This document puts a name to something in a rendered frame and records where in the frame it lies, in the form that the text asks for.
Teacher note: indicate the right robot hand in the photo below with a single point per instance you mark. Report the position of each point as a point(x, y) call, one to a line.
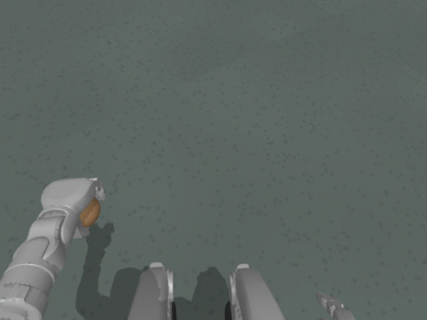
point(334, 307)

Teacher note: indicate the left robot arm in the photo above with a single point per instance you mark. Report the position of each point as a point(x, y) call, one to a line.
point(27, 282)

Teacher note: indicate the left robot hand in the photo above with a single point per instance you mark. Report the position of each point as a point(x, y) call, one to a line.
point(76, 194)

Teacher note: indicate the ball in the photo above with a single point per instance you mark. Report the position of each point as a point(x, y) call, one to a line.
point(91, 213)

